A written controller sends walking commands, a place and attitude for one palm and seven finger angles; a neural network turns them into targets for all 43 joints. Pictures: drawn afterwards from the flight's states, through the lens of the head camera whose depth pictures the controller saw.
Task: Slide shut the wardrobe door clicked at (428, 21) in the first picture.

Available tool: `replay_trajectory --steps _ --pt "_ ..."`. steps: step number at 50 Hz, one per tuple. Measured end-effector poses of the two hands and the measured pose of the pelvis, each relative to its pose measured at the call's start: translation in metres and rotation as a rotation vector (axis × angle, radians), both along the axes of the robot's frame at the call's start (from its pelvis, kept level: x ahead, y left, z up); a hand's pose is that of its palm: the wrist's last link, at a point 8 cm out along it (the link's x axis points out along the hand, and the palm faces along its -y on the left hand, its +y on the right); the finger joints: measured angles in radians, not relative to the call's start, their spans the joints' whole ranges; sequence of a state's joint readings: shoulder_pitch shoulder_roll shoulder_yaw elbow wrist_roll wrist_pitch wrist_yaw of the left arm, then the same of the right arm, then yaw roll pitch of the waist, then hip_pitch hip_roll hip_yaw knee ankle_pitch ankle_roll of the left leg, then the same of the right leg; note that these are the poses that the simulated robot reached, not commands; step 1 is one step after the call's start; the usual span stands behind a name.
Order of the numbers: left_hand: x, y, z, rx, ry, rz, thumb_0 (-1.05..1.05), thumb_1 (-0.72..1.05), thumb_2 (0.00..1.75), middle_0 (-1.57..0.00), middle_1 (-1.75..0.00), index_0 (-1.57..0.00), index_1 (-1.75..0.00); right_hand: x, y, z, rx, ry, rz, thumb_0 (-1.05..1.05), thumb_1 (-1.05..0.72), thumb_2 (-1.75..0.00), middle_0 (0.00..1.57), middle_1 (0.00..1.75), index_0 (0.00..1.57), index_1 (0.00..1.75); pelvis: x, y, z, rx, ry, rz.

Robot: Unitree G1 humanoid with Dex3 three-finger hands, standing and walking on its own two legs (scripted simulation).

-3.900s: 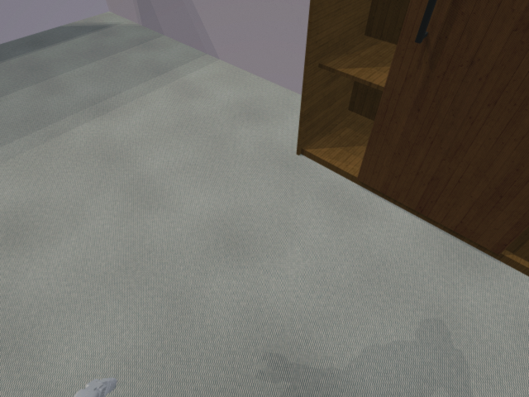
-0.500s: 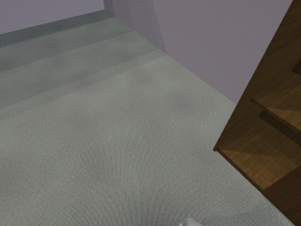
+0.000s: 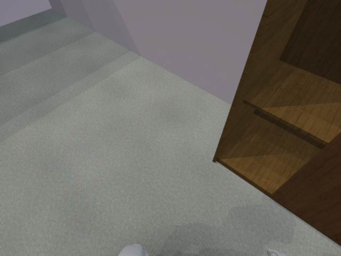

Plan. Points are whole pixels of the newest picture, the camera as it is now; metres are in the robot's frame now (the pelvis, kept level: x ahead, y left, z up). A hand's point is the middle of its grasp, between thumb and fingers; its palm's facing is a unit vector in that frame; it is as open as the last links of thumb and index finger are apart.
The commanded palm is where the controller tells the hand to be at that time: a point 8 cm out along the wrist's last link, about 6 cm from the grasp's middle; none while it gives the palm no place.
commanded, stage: turn to face it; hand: right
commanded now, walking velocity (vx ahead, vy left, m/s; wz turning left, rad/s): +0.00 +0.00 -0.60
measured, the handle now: out of the picture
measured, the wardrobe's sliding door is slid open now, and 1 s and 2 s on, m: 0.38 0.38 0.38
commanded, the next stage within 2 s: take the last steps up to it in 0.92 s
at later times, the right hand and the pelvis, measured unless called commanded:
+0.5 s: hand out of the picture -0.04 -0.18 -0.17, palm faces +0.36 +0.90 -0.25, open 7.4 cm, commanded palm none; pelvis -0.01 +0.03 +0.00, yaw -20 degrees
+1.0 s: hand out of the picture -0.03 -0.19 -0.16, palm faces +0.51 +0.81 -0.28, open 7.4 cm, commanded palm none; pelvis -0.01 +0.03 -0.01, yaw -31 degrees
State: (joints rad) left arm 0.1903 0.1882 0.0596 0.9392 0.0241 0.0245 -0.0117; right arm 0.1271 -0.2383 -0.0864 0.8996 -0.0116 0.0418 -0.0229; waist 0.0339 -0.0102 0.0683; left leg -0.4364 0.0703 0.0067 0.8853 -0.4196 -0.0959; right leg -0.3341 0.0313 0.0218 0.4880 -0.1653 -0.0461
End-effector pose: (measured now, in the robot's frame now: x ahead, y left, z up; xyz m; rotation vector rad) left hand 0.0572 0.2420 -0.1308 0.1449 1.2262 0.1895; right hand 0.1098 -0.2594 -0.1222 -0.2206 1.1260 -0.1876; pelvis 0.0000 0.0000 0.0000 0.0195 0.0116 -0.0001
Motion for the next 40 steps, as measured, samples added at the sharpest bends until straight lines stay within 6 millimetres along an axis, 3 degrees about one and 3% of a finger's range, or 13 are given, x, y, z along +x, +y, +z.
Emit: replay_trajectory --steps 6,11,16,22,27,30,34,40 --pt "0.012 0.040 -0.019 -0.012 0.016 -0.047 0.00 0.91 0.90 -0.21 -0.30 -0.20 -0.30 0.000 0.029 0.010 -0.036 -0.093 -0.036 0.01 -0.91 -0.90 0.20 0.30 0.20 0.30 0.001 0.032 -0.011 -0.025 -0.006 -0.083" --pt "0.031 0.061 -0.014 -0.002 0.028 -0.115 0.00 0.91 0.90 -0.20 -0.30 -0.20 -0.30 -0.034 0.048 0.018 -0.032 -0.060 -0.102 0.01 -0.91 -0.90 0.20 0.30 0.20 0.30 0.001 0.045 -0.002 -0.039 -0.026 -0.164" --pt "0.049 0.064 -0.006 0.009 0.045 -0.199 0.00 0.91 0.90 -0.20 -0.30 -0.20 -0.30 -0.072 0.058 0.014 -0.008 -0.005 -0.185 0.01 -0.91 -0.89 0.20 0.30 0.21 0.30 0.001 0.051 0.003 -0.055 -0.027 -0.238" --pt "0.083 0.038 -0.002 0.031 0.047 -0.333 0.00 0.91 0.90 -0.20 -0.30 -0.20 -0.30 -0.133 0.052 -0.001 0.028 0.082 -0.307 0.01 -0.91 -0.89 0.20 0.30 0.21 0.30 -0.005 0.042 0.001 -0.052 -0.015 -0.319" --pt "0.120 -0.008 0.002 0.057 -0.046 -0.456 0.00 0.91 0.90 -0.20 -0.30 -0.20 -0.30 -0.193 0.030 -0.025 0.055 0.165 -0.423 0.01 -0.90 -0.89 0.20 0.30 0.21 0.30 -0.013 0.020 -0.013 -0.021 -0.004 -0.378" --pt "0.131 -0.033 0.010 0.060 -0.101 -0.505 0.00 0.91 0.90 -0.20 -0.30 -0.20 -0.30 -0.219 0.017 -0.032 0.055 0.224 -0.472 0.01 -0.91 -0.89 0.20 0.30 0.20 0.30 -0.019 0.014 -0.013 -0.025 -0.009 -0.393" --pt "0.129 -0.052 0.019 0.058 -0.113 -0.539 0.00 0.91 0.90 -0.20 -0.30 -0.20 -0.30 -0.227 0.006 -0.024 0.054 0.213 -0.512 0.01 -0.91 -0.90 0.20 0.30 0.20 0.30 -0.022 0.008 -0.004 -0.008 -0.016 -0.427" --pt "0.118 -0.064 0.015 0.024 -0.079 -0.566 0.00 0.91 0.90 -0.21 -0.30 -0.20 -0.30 -0.213 0.004 -0.011 0.043 0.134 -0.528 0.01 -0.91 -0.90 0.20 0.30 0.20 0.30 -0.023 0.007 0.003 -0.012 -0.021 -0.470"
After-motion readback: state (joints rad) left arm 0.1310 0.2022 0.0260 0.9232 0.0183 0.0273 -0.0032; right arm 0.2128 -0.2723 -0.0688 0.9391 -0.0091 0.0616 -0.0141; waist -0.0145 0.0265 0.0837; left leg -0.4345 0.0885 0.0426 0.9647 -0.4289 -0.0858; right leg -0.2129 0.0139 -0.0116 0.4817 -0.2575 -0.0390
